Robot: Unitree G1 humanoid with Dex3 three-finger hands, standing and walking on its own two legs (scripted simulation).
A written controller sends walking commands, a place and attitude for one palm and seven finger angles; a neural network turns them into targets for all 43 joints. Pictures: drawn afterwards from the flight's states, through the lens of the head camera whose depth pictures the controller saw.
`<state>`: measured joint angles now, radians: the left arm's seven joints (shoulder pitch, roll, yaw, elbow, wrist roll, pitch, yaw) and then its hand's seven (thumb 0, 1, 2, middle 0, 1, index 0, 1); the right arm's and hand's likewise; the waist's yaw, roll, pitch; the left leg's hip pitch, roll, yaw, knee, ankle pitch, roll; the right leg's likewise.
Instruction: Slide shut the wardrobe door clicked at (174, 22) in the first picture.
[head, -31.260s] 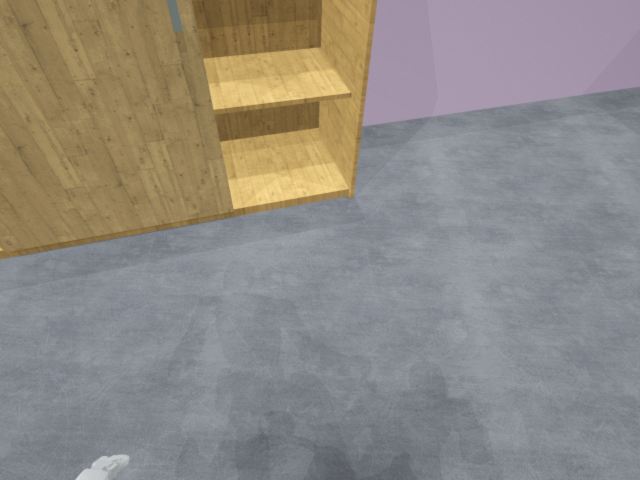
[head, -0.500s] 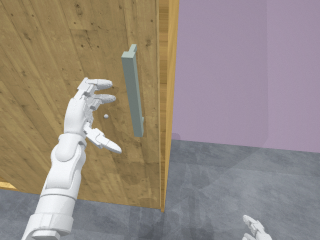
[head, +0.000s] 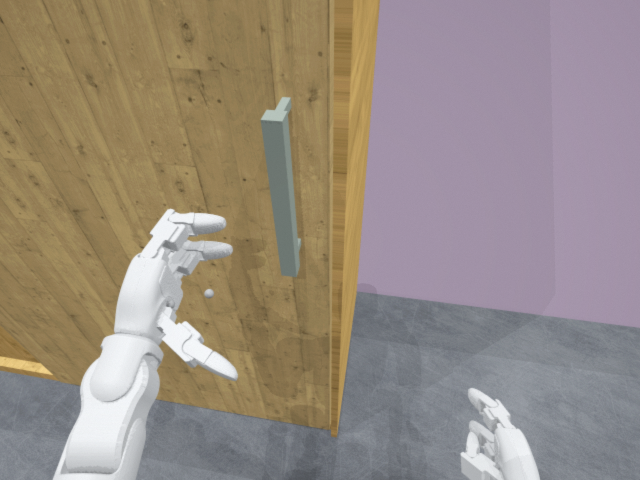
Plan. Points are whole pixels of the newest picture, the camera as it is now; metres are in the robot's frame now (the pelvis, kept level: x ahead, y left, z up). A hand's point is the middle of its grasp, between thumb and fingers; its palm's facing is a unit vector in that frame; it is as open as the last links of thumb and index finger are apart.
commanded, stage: slip the hand off the handle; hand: left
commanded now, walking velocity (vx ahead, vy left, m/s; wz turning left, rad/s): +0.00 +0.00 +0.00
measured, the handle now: (287, 196) +0.41 +0.09 +0.17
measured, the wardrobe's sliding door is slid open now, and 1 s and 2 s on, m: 0.00 0.00 0.00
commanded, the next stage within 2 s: draw the hand back to the body in 0.06 s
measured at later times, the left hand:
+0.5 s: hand (165, 311) +0.23 +0.18 +0.17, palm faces +0.05 -1.00 -0.05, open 14.7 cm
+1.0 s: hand (110, 335) +0.20 +0.23 +0.16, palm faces +0.35 -0.89 -0.30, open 12.6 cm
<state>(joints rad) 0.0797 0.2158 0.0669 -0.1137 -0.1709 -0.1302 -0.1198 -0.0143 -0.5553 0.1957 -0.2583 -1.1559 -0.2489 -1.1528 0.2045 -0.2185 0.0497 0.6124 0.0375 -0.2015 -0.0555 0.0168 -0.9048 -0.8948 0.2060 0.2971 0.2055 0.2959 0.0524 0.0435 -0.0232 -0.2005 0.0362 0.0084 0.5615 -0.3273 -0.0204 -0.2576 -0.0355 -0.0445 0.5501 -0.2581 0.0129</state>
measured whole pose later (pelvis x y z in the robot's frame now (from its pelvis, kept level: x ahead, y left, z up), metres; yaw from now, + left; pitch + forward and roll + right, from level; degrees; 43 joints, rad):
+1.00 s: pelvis +0.00 +0.01 +0.01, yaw +0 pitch -4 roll -1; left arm 0.40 0.30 0.20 -0.40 -0.07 -0.06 0.08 -0.01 -0.10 0.42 -0.24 -0.89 -0.23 -0.88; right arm 0.23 -0.21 0.03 0.66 0.00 -0.20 -0.07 0.02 -0.90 -0.89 0.21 0.30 0.21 0.30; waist 0.07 0.05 0.01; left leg -0.12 0.03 0.01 0.50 -0.30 -0.01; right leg -0.17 -0.04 -0.05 0.47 -0.23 0.02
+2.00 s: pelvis +0.01 +0.01 +0.01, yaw -1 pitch -2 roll -1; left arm 0.40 0.36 0.40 -0.36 -0.06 -0.14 0.11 0.01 0.89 0.90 -0.22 -0.31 -0.21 -0.30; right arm 0.19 -0.22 0.02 0.64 -0.01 -0.13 -0.07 0.02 -0.90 -0.89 0.21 0.30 0.21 0.30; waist 0.06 0.05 0.03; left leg -0.14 0.04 0.02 0.47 -0.29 -0.01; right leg -0.17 -0.02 -0.04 0.40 -0.19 0.03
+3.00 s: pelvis -0.13 +0.04 -0.01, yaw +1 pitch +0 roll -3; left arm 0.47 0.41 0.44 -0.54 -0.01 -0.29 0.15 0.01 0.89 0.90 -0.22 -0.31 -0.21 -0.30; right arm 0.21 -0.20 -0.02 0.60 -0.02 -0.13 -0.07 0.02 -0.90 -0.89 0.21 0.30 0.21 0.30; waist -0.01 -0.01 0.07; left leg -0.50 0.01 -0.02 0.66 -0.14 0.04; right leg -0.50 0.04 0.05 0.77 -0.30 0.03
